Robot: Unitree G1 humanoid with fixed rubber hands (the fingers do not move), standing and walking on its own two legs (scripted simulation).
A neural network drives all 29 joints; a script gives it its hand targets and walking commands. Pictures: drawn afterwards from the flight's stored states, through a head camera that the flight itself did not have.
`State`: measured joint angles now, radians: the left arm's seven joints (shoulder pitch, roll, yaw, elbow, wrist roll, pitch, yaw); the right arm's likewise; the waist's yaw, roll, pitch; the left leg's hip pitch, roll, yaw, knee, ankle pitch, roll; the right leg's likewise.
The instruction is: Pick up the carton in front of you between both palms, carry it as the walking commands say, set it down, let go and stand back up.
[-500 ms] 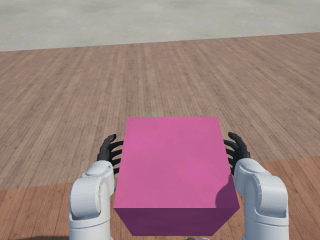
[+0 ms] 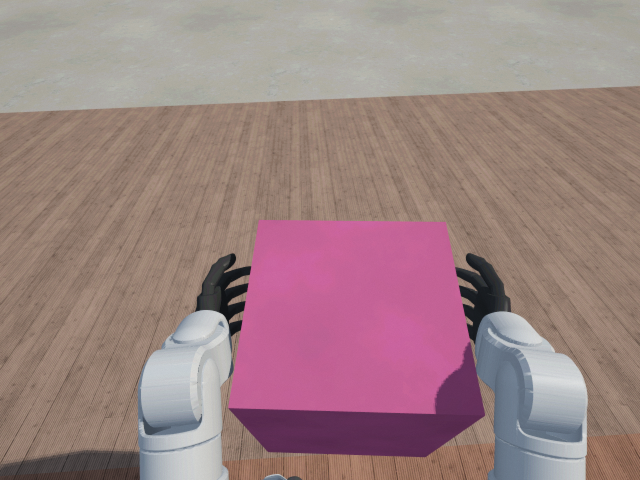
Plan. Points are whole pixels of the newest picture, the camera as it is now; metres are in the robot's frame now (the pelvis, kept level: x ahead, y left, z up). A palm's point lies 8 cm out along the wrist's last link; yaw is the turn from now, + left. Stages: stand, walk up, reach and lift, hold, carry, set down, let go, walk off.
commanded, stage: carry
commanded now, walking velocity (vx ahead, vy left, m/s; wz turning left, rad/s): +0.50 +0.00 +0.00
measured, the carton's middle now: (348, 347) +0.27 +0.00 +0.03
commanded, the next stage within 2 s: none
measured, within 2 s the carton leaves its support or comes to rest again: neither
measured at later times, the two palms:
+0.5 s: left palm (260, 113) +0.69 +0.16 +0.12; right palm (425, 115) +0.69 -0.14 +0.11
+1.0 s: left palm (270, 64) +1.03 +0.18 +0.06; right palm (389, 60) +1.03 -0.12 +0.07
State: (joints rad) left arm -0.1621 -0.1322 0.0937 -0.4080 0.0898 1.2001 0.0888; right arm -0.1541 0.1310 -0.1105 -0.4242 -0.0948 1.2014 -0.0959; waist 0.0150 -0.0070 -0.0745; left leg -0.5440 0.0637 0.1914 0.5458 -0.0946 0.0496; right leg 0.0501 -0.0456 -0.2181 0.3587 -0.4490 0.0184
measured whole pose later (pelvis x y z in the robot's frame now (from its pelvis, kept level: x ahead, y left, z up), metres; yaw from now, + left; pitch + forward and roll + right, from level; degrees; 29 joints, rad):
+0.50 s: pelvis +0.32 +0.01 -0.01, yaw +1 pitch +5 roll +1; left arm -0.72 0.01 0.23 0.06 0.06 1.23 0.11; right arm -0.72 0.00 -0.21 0.08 -0.05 1.22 -0.13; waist -0.02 -0.01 0.01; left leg -0.12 0.00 0.17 0.63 -0.53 0.03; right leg -0.52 -0.02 -0.14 0.47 0.07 -0.09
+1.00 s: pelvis +0.66 +0.02 -0.07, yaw +0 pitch +4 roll -1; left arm -0.68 0.00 0.22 0.01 0.02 1.17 0.13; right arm -0.68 0.05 -0.24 -0.02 -0.09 1.18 -0.13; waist 0.02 -0.01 0.02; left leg -0.48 -0.05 0.12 0.60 -0.07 0.12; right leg -0.32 0.05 -0.04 1.19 -0.57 -0.06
